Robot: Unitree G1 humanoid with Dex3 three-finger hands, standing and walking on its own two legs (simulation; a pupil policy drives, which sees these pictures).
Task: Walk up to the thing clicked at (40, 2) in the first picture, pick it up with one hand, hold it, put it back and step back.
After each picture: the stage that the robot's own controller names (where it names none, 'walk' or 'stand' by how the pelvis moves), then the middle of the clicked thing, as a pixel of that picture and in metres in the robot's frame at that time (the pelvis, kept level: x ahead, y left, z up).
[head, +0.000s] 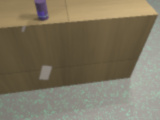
stand; (41, 9) +0.89 +0.25 +0.01
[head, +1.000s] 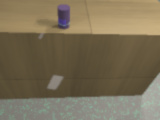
walk; (63, 17) +0.77 +0.09 +0.03
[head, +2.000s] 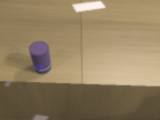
stand; (41, 58) +0.43 +0.17 +0.03
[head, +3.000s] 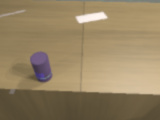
stand; (42, 67) +0.43 +0.18 +0.01
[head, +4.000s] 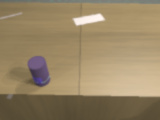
stand; (39, 71) +0.41 +0.18 +0.01
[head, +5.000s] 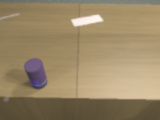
stand; (36, 74) +0.40 +0.19 +0.01
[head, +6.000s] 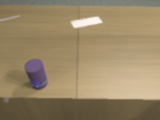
stand; (36, 75) +0.40 +0.19 +0.01
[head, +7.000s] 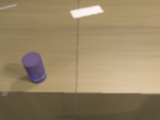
rise first; (35, 68) +0.41 +0.19 +0.01
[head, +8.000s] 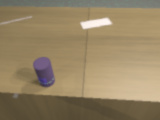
rise first; (44, 72) +0.41 +0.19 +0.01
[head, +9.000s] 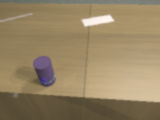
go down; (45, 72) +0.40 +0.18 +0.02
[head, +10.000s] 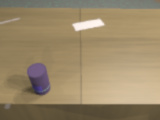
go down; (39, 79) +0.38 +0.17 +0.02
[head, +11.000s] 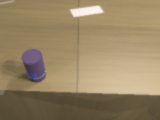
close in; (35, 66) +0.41 +0.17 +0.03
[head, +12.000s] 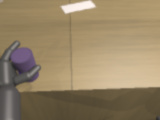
close; (26, 65) +0.40 +0.19 +0.06
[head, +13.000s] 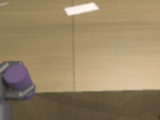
lift; (21, 83) +0.33 +0.20 +0.06
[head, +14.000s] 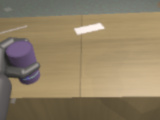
lift; (25, 63) +0.32 +0.18 +0.20
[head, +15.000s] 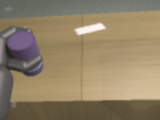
hold; (27, 55) +0.32 +0.16 +0.22
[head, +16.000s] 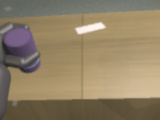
hold; (24, 52) +0.33 +0.17 +0.23
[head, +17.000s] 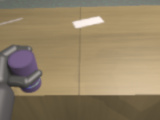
crouch; (26, 72) +0.31 +0.17 +0.16
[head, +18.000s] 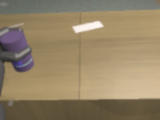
crouch; (18, 52) +0.38 +0.21 +0.19
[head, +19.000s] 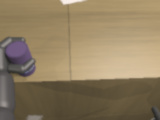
lower; (22, 59) +0.42 +0.19 +0.06
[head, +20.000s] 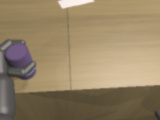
lower; (22, 62) +0.41 +0.19 +0.06
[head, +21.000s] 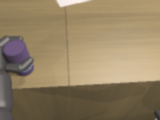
lower; (20, 59) +0.42 +0.20 +0.07
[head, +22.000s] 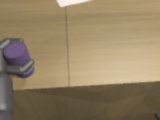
lower; (20, 61) +0.41 +0.20 +0.06
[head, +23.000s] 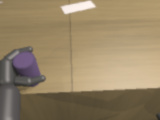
open; (28, 70) +0.38 +0.18 +0.06
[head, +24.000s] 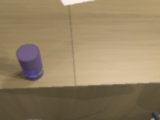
sink last; (31, 63) +0.40 +0.16 +0.06
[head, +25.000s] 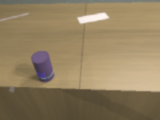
sink last; (43, 67) +0.42 +0.18 +0.05
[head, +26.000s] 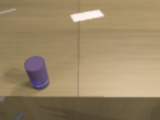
stand; (37, 73) +0.38 +0.17 +0.05
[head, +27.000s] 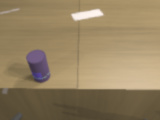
stand; (39, 66) +0.41 +0.17 +0.05
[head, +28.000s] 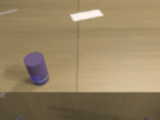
stand; (37, 69) +0.40 +0.17 +0.06
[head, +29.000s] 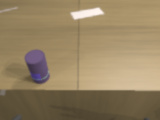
stand; (38, 67) +0.40 +0.17 +0.06
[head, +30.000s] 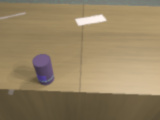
stand; (44, 70) +0.42 +0.17 +0.02
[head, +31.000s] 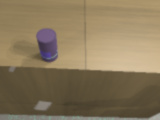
walk; (48, 46) +0.46 +0.13 +0.04
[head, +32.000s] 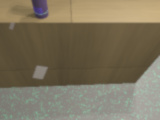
walk; (39, 4) +0.70 +0.22 +0.03
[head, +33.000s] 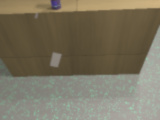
stand; out of the picture +1.01 +0.22 +0.02
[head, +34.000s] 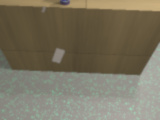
stand; out of the picture +1.00 +0.13 +0.01
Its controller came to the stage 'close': yes
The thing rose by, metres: 0.21
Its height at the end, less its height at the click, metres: +0.00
